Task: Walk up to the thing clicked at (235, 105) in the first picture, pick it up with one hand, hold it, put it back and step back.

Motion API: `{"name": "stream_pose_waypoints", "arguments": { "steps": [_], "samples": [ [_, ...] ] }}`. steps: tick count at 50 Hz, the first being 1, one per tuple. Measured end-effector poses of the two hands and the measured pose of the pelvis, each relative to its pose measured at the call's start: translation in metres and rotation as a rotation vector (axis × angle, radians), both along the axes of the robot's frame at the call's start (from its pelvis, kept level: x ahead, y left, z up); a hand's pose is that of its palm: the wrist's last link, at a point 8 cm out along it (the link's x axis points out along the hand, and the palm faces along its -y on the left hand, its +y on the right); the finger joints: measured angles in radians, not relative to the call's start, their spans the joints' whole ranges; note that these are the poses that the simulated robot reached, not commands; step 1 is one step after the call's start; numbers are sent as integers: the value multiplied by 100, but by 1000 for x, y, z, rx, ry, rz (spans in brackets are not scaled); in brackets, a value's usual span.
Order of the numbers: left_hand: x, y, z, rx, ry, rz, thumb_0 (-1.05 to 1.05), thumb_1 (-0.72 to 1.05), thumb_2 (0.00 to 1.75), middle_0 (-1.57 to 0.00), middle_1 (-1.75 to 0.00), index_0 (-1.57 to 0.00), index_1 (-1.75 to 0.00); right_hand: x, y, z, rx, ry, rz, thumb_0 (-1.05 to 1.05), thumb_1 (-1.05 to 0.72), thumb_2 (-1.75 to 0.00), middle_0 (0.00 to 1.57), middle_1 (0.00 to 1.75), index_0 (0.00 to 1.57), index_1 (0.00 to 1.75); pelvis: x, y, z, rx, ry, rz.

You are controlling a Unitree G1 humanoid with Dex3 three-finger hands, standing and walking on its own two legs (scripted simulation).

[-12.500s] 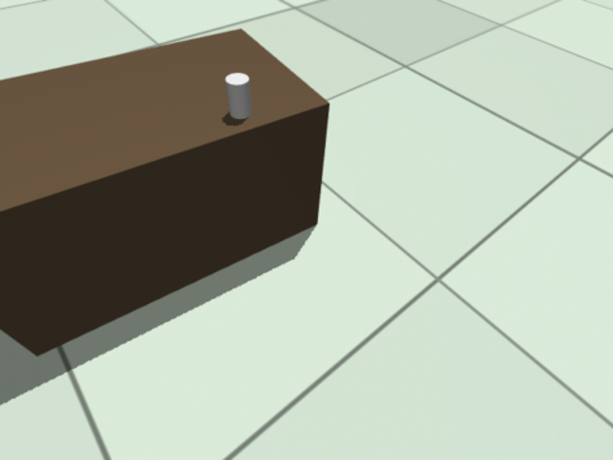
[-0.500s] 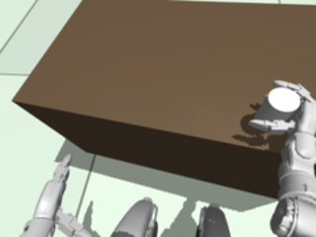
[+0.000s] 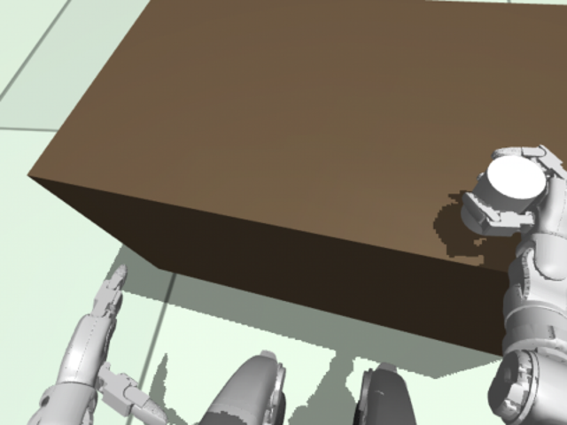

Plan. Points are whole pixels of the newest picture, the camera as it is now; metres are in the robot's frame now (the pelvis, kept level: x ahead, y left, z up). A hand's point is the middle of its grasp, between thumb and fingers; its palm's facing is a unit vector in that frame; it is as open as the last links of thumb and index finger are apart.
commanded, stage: settle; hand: right
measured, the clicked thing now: (498, 198) +0.46 -0.22 -0.01
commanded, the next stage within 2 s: lift in 0.68 s
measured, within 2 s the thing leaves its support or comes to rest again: leaves its support in 0.10 s
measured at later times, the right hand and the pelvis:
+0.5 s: hand (517, 170) +0.47 -0.22 +0.05, palm faces +0.19 +0.98 +0.01, open 9.2 cm; pelvis +0.01 +0.00 +0.02, yaw +0 degrees
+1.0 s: hand (529, 162) +0.46 -0.22 +0.08, palm faces +0.18 +0.98 +0.01, open 9.2 cm; pelvis +0.02 +0.00 +0.04, yaw -1 degrees
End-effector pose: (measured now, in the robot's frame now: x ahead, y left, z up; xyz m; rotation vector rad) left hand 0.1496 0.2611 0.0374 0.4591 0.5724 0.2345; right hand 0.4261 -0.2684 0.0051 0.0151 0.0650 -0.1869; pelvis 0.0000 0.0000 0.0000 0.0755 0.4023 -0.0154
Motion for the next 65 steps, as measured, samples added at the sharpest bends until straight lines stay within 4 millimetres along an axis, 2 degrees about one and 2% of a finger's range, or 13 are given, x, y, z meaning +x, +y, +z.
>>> {"name": "stream_pose_waypoints", "arguments": {
  "steps": [4,9,17,29,42,52,61,65],
  "samples": [
    [-5,0,-3,-11,26,11,-1,-52,5,-6,-6,-6,-5,0,0,3,0,8,-1,1,29,-108,74,100,78,101,2,1,3,0,-3,-2],
    [-7,4,-12,-26,67,36,-1,-52,5,-6,-6,-6,-5,4,0,18,-7,-19,-14,1,29,-108,74,100,78,102,4,0,6,-1,-14,0],
    [5,1,-3,-52,29,31,-1,-52,6,-6,-6,-6,-5,10,1,39,-9,3,4,1,29,-108,74,100,78,102,10,-1,18,-6,-37,-1],
    [6,-1,-12,-90,74,41,-1,-52,5,-6,-6,-6,-5,9,-3,47,-8,10,4,1,29,-108,74,100,78,102,14,-1,25,-17,-46,0],
    [10,-3,-7,-103,62,42,-1,-52,5,-6,-6,-5,-5,10,-4,66,-3,-10,5,1,29,-108,74,100,78,102,15,-2,33,-20,-72,-3],
    [8,-7,1,-130,51,38,-1,-51,4,-6,-6,-6,-5,-5,0,81,2,-8,2,1,29,-108,74,100,78,102,17,-4,42,-29,-107,-1],
    [6,-7,-5,-179,65,49,-1,-51,4,-6,-6,-6,-5,-22,10,111,-26,-46,8,1,30,-109,74,100,78,102,17,-2,52,-40,-154,-1],
    [5,-1,-4,-191,60,66,-1,-51,4,-6,-6,-6,-5,-34,15,126,-26,-50,6,1,30,-109,74,100,78,102,19,-1,59,-47,-185,-1]
  ]
}}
